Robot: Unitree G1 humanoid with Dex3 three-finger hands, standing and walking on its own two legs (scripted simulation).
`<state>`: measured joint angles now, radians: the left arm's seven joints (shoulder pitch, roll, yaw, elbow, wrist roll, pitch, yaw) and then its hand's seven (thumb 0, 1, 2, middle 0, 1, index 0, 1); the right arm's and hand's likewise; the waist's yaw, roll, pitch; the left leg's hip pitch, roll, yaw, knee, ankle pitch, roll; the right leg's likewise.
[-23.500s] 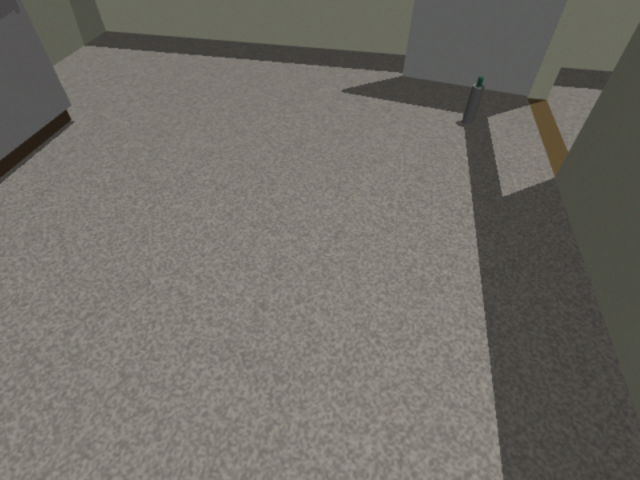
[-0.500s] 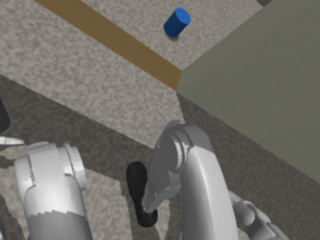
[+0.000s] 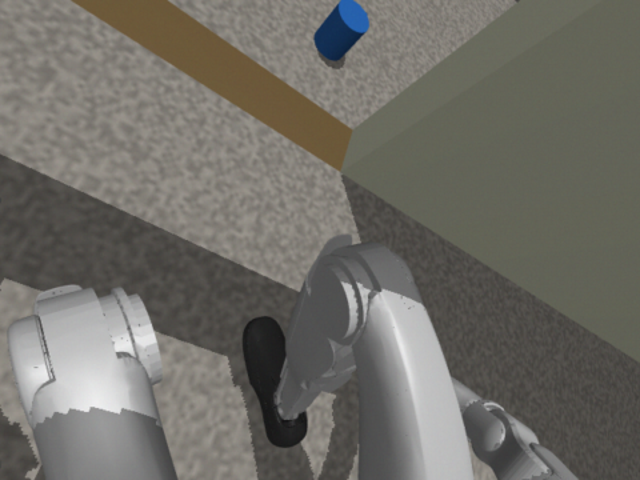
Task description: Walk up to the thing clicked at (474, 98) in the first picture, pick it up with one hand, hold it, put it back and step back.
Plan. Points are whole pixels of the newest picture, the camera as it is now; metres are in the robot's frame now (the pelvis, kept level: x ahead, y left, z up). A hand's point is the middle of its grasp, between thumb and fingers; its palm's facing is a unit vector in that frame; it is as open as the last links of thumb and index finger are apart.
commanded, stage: close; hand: left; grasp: from the side
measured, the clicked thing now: out of the picture +0.44 +0.28 -0.15
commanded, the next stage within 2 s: settle in 0.04 s
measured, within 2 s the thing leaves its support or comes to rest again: leaves its support in 0.44 s
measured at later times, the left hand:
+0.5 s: hand out of the picture +0.42 +0.29 -0.14, palm faces +0.30 -0.95 -0.02, open 9.2 cm
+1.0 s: hand out of the picture +0.40 +0.31 -0.02, palm faces +0.28 -0.96 -0.06, open 9.2 cm
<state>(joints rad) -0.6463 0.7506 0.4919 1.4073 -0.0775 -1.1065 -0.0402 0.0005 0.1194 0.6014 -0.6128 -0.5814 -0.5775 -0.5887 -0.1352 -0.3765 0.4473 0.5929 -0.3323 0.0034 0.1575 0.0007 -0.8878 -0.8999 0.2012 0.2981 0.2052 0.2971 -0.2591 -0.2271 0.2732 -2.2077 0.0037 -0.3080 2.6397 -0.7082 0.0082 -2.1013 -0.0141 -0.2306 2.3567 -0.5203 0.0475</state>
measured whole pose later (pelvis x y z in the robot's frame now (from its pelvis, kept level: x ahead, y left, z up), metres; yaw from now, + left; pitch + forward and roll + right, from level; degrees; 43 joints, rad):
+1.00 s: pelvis +0.01 -0.01 +0.04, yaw +6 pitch +26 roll -10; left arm -0.54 0.52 0.38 0.92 -0.13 -0.69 -0.18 0.02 -0.26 1.08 -0.79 -1.02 -0.74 -1.04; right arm 0.04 -0.31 0.16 0.66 -0.13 0.03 0.11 0.00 -0.90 -0.90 0.20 0.30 0.20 0.30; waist -0.14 -0.04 -0.02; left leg -2.23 -0.01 -0.15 2.46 -0.70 0.02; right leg -2.17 -0.06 -0.11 2.29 -0.59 0.02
